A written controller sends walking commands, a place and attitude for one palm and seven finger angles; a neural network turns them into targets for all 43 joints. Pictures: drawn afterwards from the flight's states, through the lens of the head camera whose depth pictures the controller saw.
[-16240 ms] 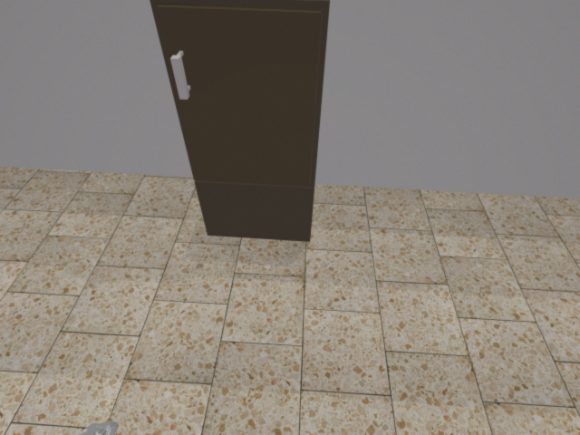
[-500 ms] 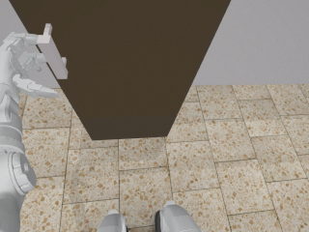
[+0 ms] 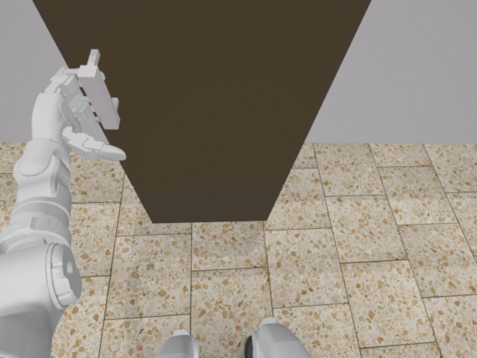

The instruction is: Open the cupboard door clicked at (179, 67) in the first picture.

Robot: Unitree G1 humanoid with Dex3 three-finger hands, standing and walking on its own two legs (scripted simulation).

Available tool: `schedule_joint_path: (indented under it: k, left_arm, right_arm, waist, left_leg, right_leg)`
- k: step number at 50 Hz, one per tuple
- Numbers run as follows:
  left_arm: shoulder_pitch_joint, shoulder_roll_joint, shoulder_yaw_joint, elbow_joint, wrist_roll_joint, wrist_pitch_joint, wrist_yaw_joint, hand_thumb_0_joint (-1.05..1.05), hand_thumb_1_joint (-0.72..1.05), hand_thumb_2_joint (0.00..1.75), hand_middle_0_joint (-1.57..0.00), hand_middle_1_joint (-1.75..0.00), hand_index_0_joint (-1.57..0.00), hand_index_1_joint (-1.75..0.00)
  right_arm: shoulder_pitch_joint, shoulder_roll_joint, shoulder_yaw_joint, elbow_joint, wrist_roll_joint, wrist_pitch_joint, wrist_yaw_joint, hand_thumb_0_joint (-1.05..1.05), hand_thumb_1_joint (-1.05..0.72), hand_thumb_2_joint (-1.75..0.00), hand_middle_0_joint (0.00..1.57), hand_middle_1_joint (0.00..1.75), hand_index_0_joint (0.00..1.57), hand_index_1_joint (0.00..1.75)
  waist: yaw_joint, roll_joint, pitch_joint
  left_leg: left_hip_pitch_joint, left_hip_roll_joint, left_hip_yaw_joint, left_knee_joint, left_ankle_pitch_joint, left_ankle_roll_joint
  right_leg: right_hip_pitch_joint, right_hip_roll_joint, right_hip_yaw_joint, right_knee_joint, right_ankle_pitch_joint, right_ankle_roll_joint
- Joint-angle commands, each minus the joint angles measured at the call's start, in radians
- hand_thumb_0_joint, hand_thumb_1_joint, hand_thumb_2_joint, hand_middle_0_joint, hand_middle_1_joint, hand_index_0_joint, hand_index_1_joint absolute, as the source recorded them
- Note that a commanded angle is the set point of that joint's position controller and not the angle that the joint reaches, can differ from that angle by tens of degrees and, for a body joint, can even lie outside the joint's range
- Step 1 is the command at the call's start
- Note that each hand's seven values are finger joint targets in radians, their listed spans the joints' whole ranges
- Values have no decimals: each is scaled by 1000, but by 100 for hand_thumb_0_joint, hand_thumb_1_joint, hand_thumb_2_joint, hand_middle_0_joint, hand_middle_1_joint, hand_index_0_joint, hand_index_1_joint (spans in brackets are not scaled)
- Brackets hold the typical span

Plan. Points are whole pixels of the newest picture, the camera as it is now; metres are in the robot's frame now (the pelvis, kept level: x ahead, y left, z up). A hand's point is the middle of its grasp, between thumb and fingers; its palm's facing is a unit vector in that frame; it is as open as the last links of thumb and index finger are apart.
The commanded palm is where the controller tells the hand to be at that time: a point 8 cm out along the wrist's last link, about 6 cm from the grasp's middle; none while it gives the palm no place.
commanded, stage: slide the fingers in behind the handle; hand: left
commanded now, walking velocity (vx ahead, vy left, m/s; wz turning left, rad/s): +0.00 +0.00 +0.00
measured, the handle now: (103, 91) +0.54 +0.20 +0.08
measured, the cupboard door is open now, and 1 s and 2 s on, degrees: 0 0 3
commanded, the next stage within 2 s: close the thumb around the handle in 0.80 s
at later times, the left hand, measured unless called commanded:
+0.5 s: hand (113, 120) +0.48 +0.18 +0.08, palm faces +0.01 -1.00 -0.02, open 14.1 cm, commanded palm +0.46 +0.22 +0.07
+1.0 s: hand (114, 118) +0.49 +0.17 +0.08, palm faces +0.00 -1.00 -0.02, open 13.9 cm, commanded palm +0.46 +0.22 +0.07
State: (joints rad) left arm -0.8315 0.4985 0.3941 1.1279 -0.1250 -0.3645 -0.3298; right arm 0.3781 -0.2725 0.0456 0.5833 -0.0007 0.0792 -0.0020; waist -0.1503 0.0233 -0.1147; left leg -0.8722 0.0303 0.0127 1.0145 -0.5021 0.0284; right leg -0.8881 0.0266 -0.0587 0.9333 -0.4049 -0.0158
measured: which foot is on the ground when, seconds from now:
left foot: down 0.00-1.00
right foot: down 0.00-1.00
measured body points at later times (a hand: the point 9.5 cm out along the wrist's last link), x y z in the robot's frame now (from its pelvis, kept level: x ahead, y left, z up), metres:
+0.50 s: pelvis -0.01 +0.00 +0.00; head +0.10 +0.01 +0.44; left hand +0.48 +0.23 +0.08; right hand +0.01 -0.27 -0.12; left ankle -0.02 +0.10 -0.67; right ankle +0.02 -0.12 -0.67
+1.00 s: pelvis -0.01 -0.01 +0.00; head +0.11 +0.00 +0.43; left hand +0.48 +0.23 +0.08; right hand +0.01 -0.27 -0.12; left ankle -0.02 +0.10 -0.67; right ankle +0.02 -0.12 -0.67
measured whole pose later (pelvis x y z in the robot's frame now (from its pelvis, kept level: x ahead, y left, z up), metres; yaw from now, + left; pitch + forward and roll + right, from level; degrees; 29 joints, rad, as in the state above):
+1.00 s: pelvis -0.01 -0.01 +0.00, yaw +1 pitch +21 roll -2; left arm -0.87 0.45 0.34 1.14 -0.12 -0.41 -0.23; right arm 0.39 -0.28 0.03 0.62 -0.01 0.04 0.01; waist -0.14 0.03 -0.11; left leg -0.89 0.02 0.01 1.03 -0.49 0.02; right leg -0.91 0.02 -0.06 0.96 -0.41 -0.02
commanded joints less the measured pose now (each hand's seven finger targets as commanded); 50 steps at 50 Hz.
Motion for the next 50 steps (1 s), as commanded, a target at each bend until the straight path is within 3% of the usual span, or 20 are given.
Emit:
schedule_joint_path:
  k: [1,5,8,12,13,15,16,17,20,24,25,28,31,33,35,39,44,45,47,50]
  left_arm:
    - [-436,270,43,-216,-6,-88,25,0,-50,30,-30,-120,-30,-120]
    - [-432,244,22,-253,-4,-103,17,0,-50,30,-30,-120,-30,-120]
    - [-400,178,-16,-243,-21,-90,11,0,-50,30,-30,-120,-30,-120]
    - [-404,206,14,-208,-26,-67,29,0,-50,30,-30,-120,-30,-120]
    - [-429,225,23,-227,-21,-76,37,0,-50,30,-30,-120,-30,-120]
    - [-457,176,-17,-248,-7,-91,55,0,-50,30,-30,-120,-30,-120]
    - [-448,202,5,-265,-1,-104,67,0,-50,30,-30,-120,-30,-120]
    - [-430,164,-19,-247,-2,-107,73,0,-50,30,-30,-120,-30,-120]
    - [-423,138,-31,-252,-1,-121,84,0,-50,30,-30,-120,-30,-120]
    - [-440,149,-38,-231,11,-121,88,0,-50,30,-30,-120,-30,-120]
    - [-467,136,-52,-216,14,-119,89,0,-50,30,-30,-120,-30,-120]
    - [-468,135,-48,-240,9,-128,84,0,-50,30,-30,-120,-30,-120]
    - [-461,147,-37,-193,4,-119,79,0,-50,30,-30,-120,-30,-120]
    - [-475,172,-18,-201,0,-124,72,0,-50,30,-30,-120,-30,-120]
    - [-490,152,-45,-187,8,-120,68,0,-50,30,-30,-120,-30,-120]
    - [-503,129,-63,-176,7,-115,70,0,-50,30,-30,-120,-30,-120]
    - [-491,130,-54,-209,7,-120,76,0,-50,30,-30,-120,-30,-120]
    - [-499,123,-62,-203,6,-116,78,0,-50,30,-30,-120,-30,-120]
    - [-497,126,-59,-196,4,-109,79,0,-39,35,-31,-121,-31,-121]
    - [-486,147,-44,-202,8,-110,76,0,-22,42,-32,-123,-32,-123]
  right_arm:
    - [166,-169,-67,-48,-6,-22,-15,0,-90,-90,20,30,20,30]
    - [166,-167,-70,-44,-7,-29,-11,0,-90,-90,20,30,20,30]
    - [167,-165,-72,-49,-4,-29,-7,0,-90,-90,20,30,20,30]
    - [165,-169,-72,-44,-1,-27,-11,0,-90,-90,20,30,20,30]
    - [164,-170,-70,-46,-2,-29,-14,0,-90,-90,20,30,20,30]
    - [164,-159,-69,-40,-6,-34,-8,0,-90,-90,20,30,20,30]
    - [165,-162,-73,-36,-7,-36,-7,0,-90,-90,20,30,20,30]
    - [162,-157,-72,-39,-7,-39,-4,0,-90,-90,20,30,20,30]
    - [164,-157,-76,-33,-8,-43,0,0,-90,-90,20,30,20,30]
    - [163,-163,-75,-29,-7,-44,-1,0,-90,-90,20,30,20,30]
    - [164,-162,-74,-22,-6,-45,-3,0,-90,-90,20,30,20,30]
    - [167,-164,-76,-28,-9,-51,-3,0,-90,-90,20,30,20,30]
    - [167,-165,-73,-18,-6,-51,-7,0,-90,-90,20,30,20,30]
    - [167,-167,-72,-23,-7,-55,-11,0,-90,-90,20,30,20,30]
    - [163,-165,-70,-15,-5,-55,-13,0,-90,-90,20,30,20,30]
    - [166,-166,-71,-11,-8,-58,-12,0,-90,-90,20,30,20,30]
    - [174,-166,-75,-15,-12,-59,-7,0,-90,-90,20,30,20,30]
    - [172,-165,-74,-10,-11,-58,-6,0,-90,-90,20,30,20,30]
    - [173,-165,-74,-11,-10,-56,-6,0,-90,-90,20,30,20,30]
    - [173,-166,-74,-15,-9,-54,-8,0,-90,-90,20,30,20,30]
  waist:
    - [-12,81,-435]
    - [-3,142,-499]
    - [-12,121,-478]
    - [-12,53,-429]
    - [-9,77,-422]
    - [-12,129,-434]
    - [-3,110,-449]
    - [-11,97,-435]
    - [-9,101,-459]
    - [-13,95,-431]
    - [-29,71,-413]
    - [-19,95,-450]
    - [-24,38,-417]
    - [-19,51,-422]
    - [-28,90,-422]
    - [-36,97,-414]
    - [-20,108,-491]
    - [-30,107,-473]
    - [-35,63,-449]
    - [-22,73,-464]
  left_leg:
    - [234,-15,-48,-98,446,-2]
    - [300,-13,-52,-93,505,-10]
    - [315,-11,-55,-97,522,-8]
    - [229,-17,-43,-113,416,0]
    - [233,-19,-47,-112,420,-1]
    - [276,-18,-53,-114,441,-8]
    - [283,-14,-56,-109,446,-10]
    - [278,-17,-51,-110,437,-7]
    - [301,-15,-54,-109,458,-12]
    - [275,-19,-52,-116,411,-8]
    - [266,-17,-54,-116,395,-6]
    - [286,-21,-54,-114,411,-6]
    - [230,-22,-48,-113,361,0]
    - [220,-27,-45,-113,357,2]
    - [239,-23,-51,-111,369,-3]
    - [256,-21,-58,-105,371,-5]
    - [294,-21,-62,-94,437,-9]
    - [294,-19,-62,-94,438,-9]
    - [262,-20,-57,-97,414,-3]
    - [252,-23,-54,-98,417,-3]
  right_leg:
    - [256,21,43,-67,367,-7]
    - [251,21,41,-57,391,-11]
    - [239,25,32,-65,391,-12]
    - [271,23,39,-81,356,-5]
    - [263,21,39,-75,355,-11]
    - [227,20,34,-72,343,-10]
    - [228,21,33,-68,339,-11]
    - [230,23,36,-75,339,-8]
    - [227,22,32,-68,350,-10]
    - [226,20,37,-74,325,-11]
    - [215,20,36,-77,316,-8]
    - [232,20,38,-74,328,-13]
    - [243,19,45,-82,311,-7]
    - [263,18,49,-80,317,-11]
    - [221,15,44,-73,311,-10]
    - [186,17,39,-72,293,-9]
    - [205,17,35,-57,334,-10]
    - [194,17,34,-60,334,-9]
    - [216,19,38,-70,335,-6]
    - [239,18,42,-66,350,-8]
